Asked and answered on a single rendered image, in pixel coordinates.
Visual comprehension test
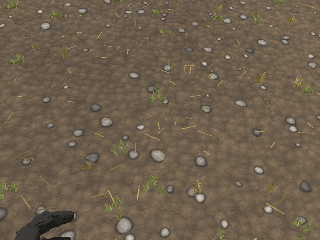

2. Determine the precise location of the robot left hand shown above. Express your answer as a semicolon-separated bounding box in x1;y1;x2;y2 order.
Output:
15;211;75;240

